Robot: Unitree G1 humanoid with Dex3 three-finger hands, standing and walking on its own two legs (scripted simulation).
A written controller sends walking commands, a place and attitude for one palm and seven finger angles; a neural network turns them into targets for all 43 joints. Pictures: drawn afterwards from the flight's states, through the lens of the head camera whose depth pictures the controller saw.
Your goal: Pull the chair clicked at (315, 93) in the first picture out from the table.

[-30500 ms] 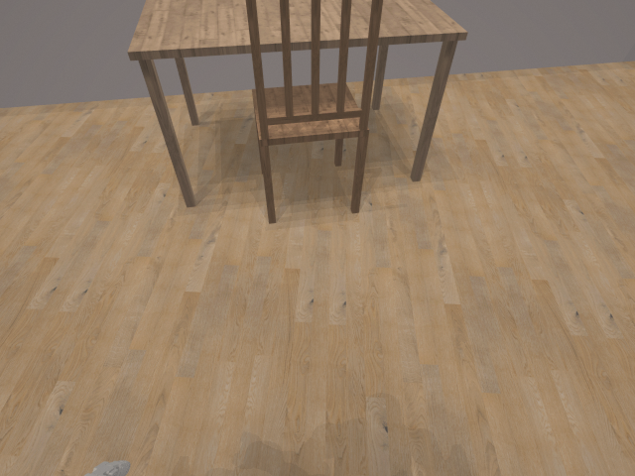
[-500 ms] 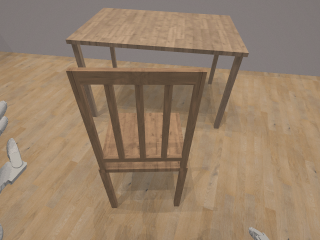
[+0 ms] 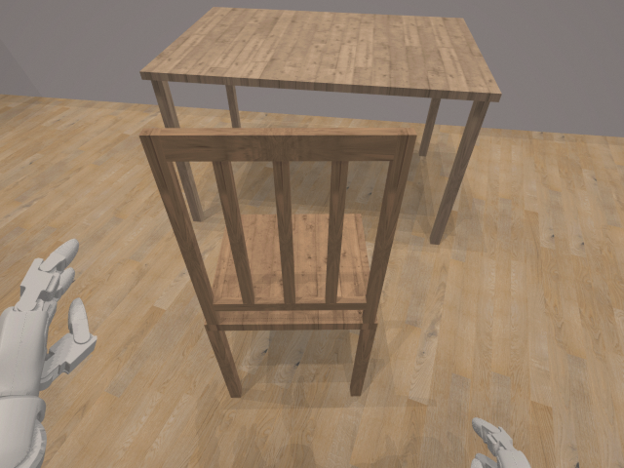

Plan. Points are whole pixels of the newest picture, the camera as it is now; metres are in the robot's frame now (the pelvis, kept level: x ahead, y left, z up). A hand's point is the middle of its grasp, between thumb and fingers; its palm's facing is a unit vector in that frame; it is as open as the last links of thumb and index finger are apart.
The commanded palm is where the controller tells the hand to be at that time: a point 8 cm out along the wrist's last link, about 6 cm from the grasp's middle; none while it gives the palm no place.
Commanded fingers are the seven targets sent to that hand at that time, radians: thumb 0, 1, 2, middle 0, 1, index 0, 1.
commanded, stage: let the arm hang, fingers relaxed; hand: left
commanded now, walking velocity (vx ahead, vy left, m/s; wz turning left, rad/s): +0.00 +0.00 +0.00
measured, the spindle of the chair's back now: (286, 242) +0.52 +0.09 -0.04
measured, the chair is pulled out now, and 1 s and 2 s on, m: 0.59 0.59 0.59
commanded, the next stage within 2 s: look to check the result in 1.04 s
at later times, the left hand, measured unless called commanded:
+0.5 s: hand out of the picture -0.05 +0.20 -0.16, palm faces +0.02 -0.97 -0.25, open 7.2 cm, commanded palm none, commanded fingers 0.00 0.90 0.90 -0.20 -0.30 -0.20 -0.30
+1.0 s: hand out of the picture +0.00 +0.15 -0.16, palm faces +0.03 -0.98 -0.19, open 7.3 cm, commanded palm none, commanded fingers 0.00 0.90 0.90 -0.20 -0.30 -0.20 -0.30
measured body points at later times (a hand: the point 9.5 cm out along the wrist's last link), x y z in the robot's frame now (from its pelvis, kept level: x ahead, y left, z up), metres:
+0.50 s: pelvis +0.00 +0.00 +0.01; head +0.03 +0.00 +0.46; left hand -0.05 +0.25 -0.14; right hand -0.02 -0.23 -0.15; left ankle +0.02 +0.12 -0.73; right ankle -0.01 -0.13 -0.73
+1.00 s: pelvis +0.00 -0.02 +0.01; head +0.01 -0.02 +0.46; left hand +0.00 +0.21 -0.15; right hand -0.01 -0.23 -0.15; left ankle +0.02 +0.12 -0.73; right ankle -0.01 -0.13 -0.73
